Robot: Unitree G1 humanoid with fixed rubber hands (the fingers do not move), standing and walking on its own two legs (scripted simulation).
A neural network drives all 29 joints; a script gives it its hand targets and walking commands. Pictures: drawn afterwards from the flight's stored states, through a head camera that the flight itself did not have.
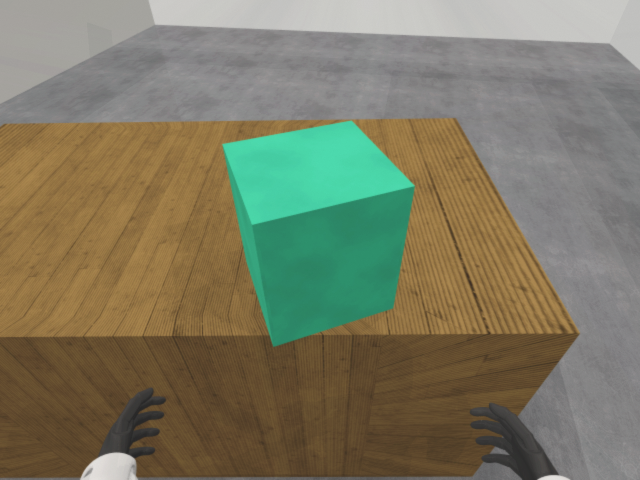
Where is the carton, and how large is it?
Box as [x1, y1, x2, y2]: [222, 121, 414, 346]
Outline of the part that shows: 352,121 346,121 222,144 246,261 273,346 392,308 414,186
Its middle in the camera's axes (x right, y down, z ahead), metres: -0.01 -0.01 +0.62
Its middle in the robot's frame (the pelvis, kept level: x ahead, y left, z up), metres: +0.48 +0.02 +0.07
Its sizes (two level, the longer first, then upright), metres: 0.210 0.200 0.250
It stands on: a pedestal, 0.69 m high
